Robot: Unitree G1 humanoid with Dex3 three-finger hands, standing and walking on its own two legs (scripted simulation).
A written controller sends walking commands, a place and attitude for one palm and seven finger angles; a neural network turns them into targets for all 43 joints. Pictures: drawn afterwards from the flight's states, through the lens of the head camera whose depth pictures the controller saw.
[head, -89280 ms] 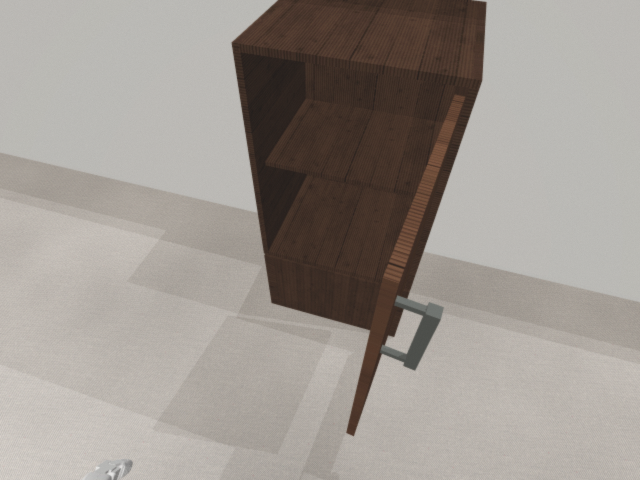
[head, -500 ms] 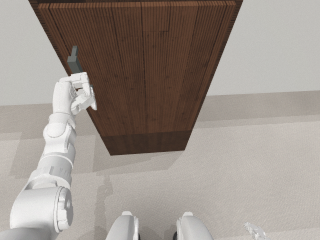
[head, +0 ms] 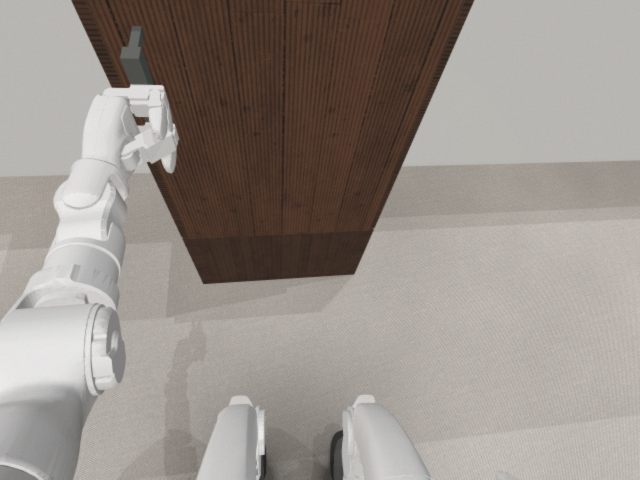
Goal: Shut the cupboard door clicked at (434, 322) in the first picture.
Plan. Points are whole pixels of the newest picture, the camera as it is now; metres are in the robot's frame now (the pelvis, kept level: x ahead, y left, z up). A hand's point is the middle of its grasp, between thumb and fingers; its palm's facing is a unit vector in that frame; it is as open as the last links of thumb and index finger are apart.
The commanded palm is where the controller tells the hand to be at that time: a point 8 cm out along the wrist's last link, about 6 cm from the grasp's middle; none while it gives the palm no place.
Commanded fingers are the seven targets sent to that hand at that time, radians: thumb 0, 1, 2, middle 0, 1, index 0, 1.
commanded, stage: pull the fist back off the door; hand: left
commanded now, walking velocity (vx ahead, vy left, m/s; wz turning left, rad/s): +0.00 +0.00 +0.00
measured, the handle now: (153, 98) +0.57 +0.19 +0.08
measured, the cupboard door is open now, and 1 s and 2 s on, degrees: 0 0 0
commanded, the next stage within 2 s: draw the hand back to the body in 0.94 s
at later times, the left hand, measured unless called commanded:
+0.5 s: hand (189, 134) +0.51 +0.14 +0.09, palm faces +0.07 -1.00 -0.03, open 3.2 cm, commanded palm +0.48 +0.18 +0.09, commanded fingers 0.00 0.90 0.90 -1.30 -1.50 -1.30 -1.50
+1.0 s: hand (193, 183) +0.44 +0.13 +0.09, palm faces +0.07 -1.00 -0.02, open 3.1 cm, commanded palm +0.42 +0.17 +0.09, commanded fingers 0.00 0.90 0.90 -1.30 -1.50 -1.30 -1.50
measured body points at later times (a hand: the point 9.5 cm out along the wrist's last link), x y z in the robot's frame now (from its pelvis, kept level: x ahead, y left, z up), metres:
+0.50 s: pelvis -0.01 +0.00 +0.00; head +0.10 +0.02 +0.44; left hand +0.50 +0.19 +0.09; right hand +0.00 -0.26 -0.11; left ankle +0.07 +0.11 -0.63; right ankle +0.06 -0.12 -0.63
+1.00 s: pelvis +0.06 -0.01 +0.04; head +0.14 -0.01 +0.48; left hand +0.43 +0.18 +0.09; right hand +0.18 -0.27 -0.07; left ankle +0.07 +0.11 -0.63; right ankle +0.06 -0.12 -0.63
